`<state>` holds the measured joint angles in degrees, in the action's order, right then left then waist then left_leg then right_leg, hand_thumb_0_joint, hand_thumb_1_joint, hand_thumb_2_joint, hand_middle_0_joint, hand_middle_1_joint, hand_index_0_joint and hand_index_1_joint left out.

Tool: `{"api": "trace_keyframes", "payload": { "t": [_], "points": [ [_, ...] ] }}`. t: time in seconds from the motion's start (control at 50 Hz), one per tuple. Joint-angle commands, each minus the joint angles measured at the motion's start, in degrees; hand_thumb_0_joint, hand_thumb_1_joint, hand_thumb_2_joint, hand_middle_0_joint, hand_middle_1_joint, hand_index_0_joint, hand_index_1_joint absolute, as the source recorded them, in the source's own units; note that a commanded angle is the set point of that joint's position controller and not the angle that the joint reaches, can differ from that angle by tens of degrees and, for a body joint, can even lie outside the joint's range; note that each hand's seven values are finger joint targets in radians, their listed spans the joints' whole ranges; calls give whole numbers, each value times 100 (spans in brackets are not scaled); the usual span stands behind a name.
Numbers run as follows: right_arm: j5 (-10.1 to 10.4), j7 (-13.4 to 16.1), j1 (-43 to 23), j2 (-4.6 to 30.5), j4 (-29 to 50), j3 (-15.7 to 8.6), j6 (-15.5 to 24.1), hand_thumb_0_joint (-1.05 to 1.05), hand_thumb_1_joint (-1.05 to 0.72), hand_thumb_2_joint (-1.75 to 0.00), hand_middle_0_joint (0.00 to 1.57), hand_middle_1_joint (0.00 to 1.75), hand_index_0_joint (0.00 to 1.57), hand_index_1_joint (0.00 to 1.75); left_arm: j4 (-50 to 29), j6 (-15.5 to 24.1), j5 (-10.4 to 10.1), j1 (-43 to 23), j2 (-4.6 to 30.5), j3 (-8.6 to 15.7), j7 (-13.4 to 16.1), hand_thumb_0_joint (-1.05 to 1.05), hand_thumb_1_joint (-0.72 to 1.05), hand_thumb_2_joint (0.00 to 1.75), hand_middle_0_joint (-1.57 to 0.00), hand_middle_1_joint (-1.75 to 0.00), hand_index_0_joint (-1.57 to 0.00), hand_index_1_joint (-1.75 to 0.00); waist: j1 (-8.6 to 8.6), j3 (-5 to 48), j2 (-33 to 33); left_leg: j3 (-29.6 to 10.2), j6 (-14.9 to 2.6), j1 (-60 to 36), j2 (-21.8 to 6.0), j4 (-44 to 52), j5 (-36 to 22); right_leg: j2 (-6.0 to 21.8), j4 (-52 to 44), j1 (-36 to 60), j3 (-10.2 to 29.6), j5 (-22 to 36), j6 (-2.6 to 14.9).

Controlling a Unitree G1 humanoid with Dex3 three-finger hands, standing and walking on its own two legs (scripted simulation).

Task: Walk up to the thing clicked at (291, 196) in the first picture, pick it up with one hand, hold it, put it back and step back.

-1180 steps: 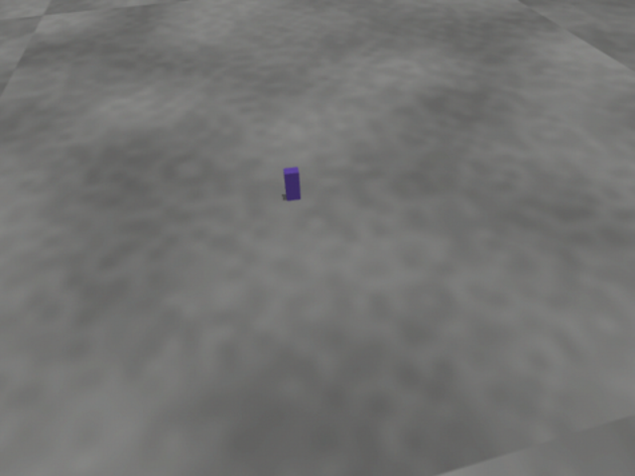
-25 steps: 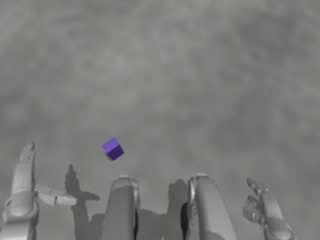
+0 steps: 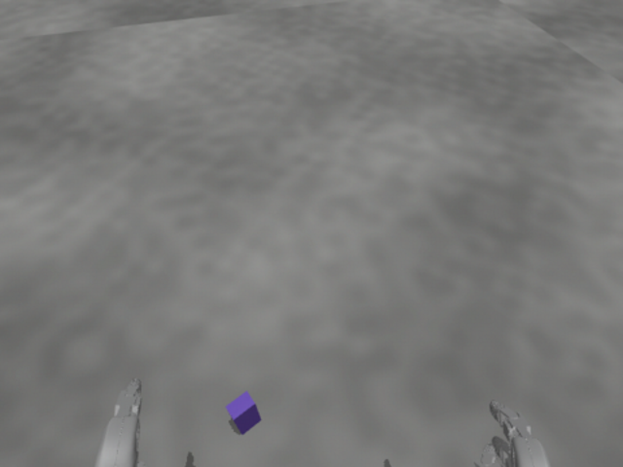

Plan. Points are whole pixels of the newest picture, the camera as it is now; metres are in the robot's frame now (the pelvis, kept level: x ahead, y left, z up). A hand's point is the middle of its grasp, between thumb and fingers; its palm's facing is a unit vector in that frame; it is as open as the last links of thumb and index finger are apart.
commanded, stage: home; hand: left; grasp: from the side
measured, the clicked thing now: (244, 413) +0.38 +0.19 -0.63
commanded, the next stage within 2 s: stand in 1.78 s
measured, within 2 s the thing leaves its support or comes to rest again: neither
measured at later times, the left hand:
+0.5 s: hand (177, 462) +0.17 +0.17 -0.04, palm faces +0.11 -0.95 -0.29, open 17.6 cm
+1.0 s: hand out of the picture +0.16 +0.16 -0.04, palm faces +0.11 -0.95 -0.29, open 17.6 cm
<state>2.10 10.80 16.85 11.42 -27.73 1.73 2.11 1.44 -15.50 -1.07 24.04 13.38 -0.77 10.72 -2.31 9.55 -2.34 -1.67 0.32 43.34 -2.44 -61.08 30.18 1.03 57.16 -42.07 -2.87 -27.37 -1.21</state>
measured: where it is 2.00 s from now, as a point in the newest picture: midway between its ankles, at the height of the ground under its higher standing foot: outside the picture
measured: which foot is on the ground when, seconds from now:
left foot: down 0.00-1.00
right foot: down 0.00-1.00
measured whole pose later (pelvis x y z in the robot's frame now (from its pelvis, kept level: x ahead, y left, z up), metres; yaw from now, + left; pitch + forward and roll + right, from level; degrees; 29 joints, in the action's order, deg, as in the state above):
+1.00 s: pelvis -0.01 -0.02 +0.02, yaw +1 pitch +7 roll -1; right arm 0.8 10.5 15.5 11.9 -29.3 1.3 6.7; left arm 0.9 -15.2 -0.6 26.0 11.5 -0.9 7.5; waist -1.2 6.1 -2.0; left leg -2.2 1.7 35.1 -2.6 -54.6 27.0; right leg 0.8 52.5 -34.4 -3.5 -25.5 0.1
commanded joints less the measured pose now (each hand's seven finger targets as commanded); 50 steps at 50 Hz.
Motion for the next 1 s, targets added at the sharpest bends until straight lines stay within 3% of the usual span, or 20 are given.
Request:
{"api": "trace_keyframes", "payload": {
  "t": [0.0, 0.04, 0.08, 0.1, 0.12, 0.14, 0.28, 0.3, 0.34, 0.36, 0.4, 0.42, 0.46, 0.5, 0.58, 0.68, 0.72, 0.76, 0.78, 0.98],
  "points": [
    [-46, 81, -382, 662, 952, -268, 412, 0, -90, -90, 20, 30, 20, 30, -1271, 146, 31, 303, 429, 240, 33, 0, -56, 5, -5, -5, -5, -5, 82, 301, 28, 33, -58, -798, 155, 1277, -1454, -238, -1032, 854, -206, 1210, 168],
    [-65, 74, -360, 683, 920, -295, 447, 0, -90, -90, 20, 30, 20, 30, -1477, 189, 46, 259, 512, 335, 6, 0, -57, 5, -5, -5, -5, -5, 96, 287, 36, 13, -35, -889, 144, 1388, -1436, -251, -1082, 969, -220, 1161, 173],
    [-90, 52, -381, 697, 939, -295, 493, 0, -90, -90, 20, 30, 20, 30, -1369, 176, 56, 373, 393, 236, -52, 0, -55, 5, -5, -5, -5, -5, 52, 189, 14, 27, -22, -964, 144, 1427, -1537, -257, -1105, 980, -209, 1236, 176],
    [-87, 52, -350, 726, 938, -327, 518, 0, -90, -90, 20, 30, 20, 30, -1667, 230, 58, 143, 549, 367, -50, 0, -55, 5, -5, -5, -5, -5, 52, 272, -42, 26, -15, -1033, 138, 1412, -1673, -253, -1085, 1038, -202, 1355, 176],
    [-112, 47, -324, 694, 893, -306, 536, 0, -90, -90, 20, 30, 20, 30, -1329, 224, 84, 322, 394, 262, -83, 0, -55, 6, -5, -6, -5, -6, 8, 227, 137, 17, -18, -1054, 139, 1395, -1757, -254, -1087, 1061, -201, 1424, 169],
    [-100, 28, -381, 718, 888, -311, 558, 0, -90, -90, 20, 30, 20, 30, -1253, 228, 74, 252, 427, 310, -97, 0, -56, 5, -5, -5, -5, -5, 22, 33, 134, 21, -29, -975, 139, 1431, -1635, -248, -1115, 989, -200, 1314, 173],
    [-151, 16, -363, 720, 836, -333, 681, 0, -90, -90, 20, 30, 20, 30, -1462, 299, 110, 46, 448, 281, -148, 0, -57, 5, -5, -5, -5, -5, 26, 355, -117, 53, 11, -1266, 180, 1421, -1894, -231, -1131, 1217, -151, 1558, 168],
    [-145, 2, -384, 696, 839, -303, 685, 0, -90, -90, 20, 30, 20, 30, -1151, 273, 110, 258, 352, 282, -158, 0, -59, 3, -4, -5, -4, -5, 55, 268, 2, 44, 4, -1194, 184, 1435, -1822, -231, -1151, 1226, -155, 1495, 166],
    [-150, 17, -404, 755, 871, -350, 701, 0, -90, -90, 20, 30, 20, 30, -1590, 316, 102, -54, 437, 270, -164, 0, -60, 3, -4, -5, -4, -5, 38, 445, -99, 71, 3, -1312, 185, 1439, -1869, -221, -1178, 1258, -133, 1561, 170],
    [-151, 4, -411, 694, 791, -291, 701, 0, -90, -90, 20, 30, 20, 30, -1140, 276, 110, 188, 388, 290, -169, 0, -61, 2, -4, -5, -4, -5, 55, 219, -47, 50, 7, -1226, 185, 1459, -1783, -223, -1197, 1247, -150, 1456, 164],
    [-141, 1, -424, 739, 811, -329, 714, 0, -90, -90, 20, 30, 20, 30, -1421, 295, 91, 31, 445, 303, -177, 0, -59, 3, -5, -5, -4, -5, 65, 289, -15, 77, -1, -1273, 190, 1446, -1871, -214, -1220, 1244, -136, 1559, 158],
    [-144, -4, -443, 694, 803, -284, 703, 0, -90, -90, 20, 30, 20, 30, -1021, 269, 101, 248, 364, 293, -182, 0, -60, 3, -4, -5, -4, -5, 54, 194, 44, 65, -10, -1172, 193, 1436, -1805, -216, -1238, 1249, -137, 1504, 153],
    [-141, -7, -484, 701, 815, -296, 712, 0, -90, -90, 20, 30, 20, 30, -1289, 303, 96, 145, 464, 351, -176, 0, -58, 4, -5, -5, -5, -5, 135, 171, 9, 119, -21, -1130, 221, 1460, -1586, -193, -1323, 1229, -115, 1345, 140],
    [-142, -23, -498, 696, 832, -293, 724, 0, -90, -90, 20, 30, 20, 30, -1248, 306, 82, 94, 402, 322, -199, 0, -58, 4, -5, -5, -5, -5, 67, 128, 83, 113, -37, -1105, 222, 1492, -1423, -190, -1378, 1229, -105, 1211, 131],
    [-141, -22, -464, 673, 821, -295, 731, 0, -90, -90, 20, 30, 20, 30, -1180, 316, 82, 277, 391, 365, -217, 0, -57, 4, -5, -5, -5, -5, 122, 276, 151, 151, -56, -1121, 236, 1415, -1519, -174, -1369, 1298, -70, 1342, 118],
    [-141, -13, -459, 685, 781, -308, 747, 0, -90, -90, 20, 30, 20, 30, -1018, 314, 88, 239, 350, 313, -231, 0, -59, 4, -5, -5, -5, -5, 61, 299, 213, 160, -67, -1141, 226, 1383, -1622, -171, -1341, 1290, -53, 1463, 110],
    [-135, 12, -462, 703, 790, -316, 749, 0, -90, -90, 20, 30, 20, 30, -1280, 343, 90, -68, 513, 423, -216, 0, -59, 3, -4, -5, -4, -5, 66, 304, 133, 194, -75, -1152, 239, 1389, -1495, -148, -1398, 1242, -17, 1375, 92],
    [-139, 17, -501, 679, 794, -290, 766, 0, -90, -90, 20, 30, 20, 30, -1036, 308, 91, 102, 363, 283, -236, 0, -58, 4, -5, -5, -5, -5, 36, 187, 202, 182, -86, -1102, 242, 1408, -1393, -142, -1441, 1212, -29, 1267, 88],
    [-133, 15, -497, 687, 777, -294, 773, 0, -90, -90, 20, 30, 20, 30, -1228, 317, 73, 33, 472, 409, -226, 0, -58, 4, -5, -5, -5, -5, 105, 225, 175, 181, -85, -1113, 243, 1431, -1346, -134, -1456, 1251, -23, 1200, 100],
    [-136, 22, -541, 673, 770, -278, 816, 0, -90, -90, 20, 30, 20, 30, -1080, 299, 87, 149, 373, 320, -246, 0, -57, 5, -5, -5, -5, -5, 101, 156, 170, 189, -85, -1125, 245, 1479, -1296, -137, -1502, 1231, -27, 1119, 115]
  ]
}}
